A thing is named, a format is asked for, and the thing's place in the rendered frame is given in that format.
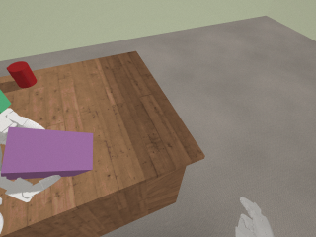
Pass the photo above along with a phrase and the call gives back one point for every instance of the robot right hand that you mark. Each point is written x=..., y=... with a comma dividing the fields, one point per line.
x=259, y=226

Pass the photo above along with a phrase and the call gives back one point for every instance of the robot left hand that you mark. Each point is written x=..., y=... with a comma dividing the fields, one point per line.
x=20, y=189

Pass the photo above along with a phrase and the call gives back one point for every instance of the sponge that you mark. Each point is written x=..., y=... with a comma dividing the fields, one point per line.
x=32, y=153

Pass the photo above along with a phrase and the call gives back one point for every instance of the table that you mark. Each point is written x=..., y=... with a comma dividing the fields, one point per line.
x=141, y=147

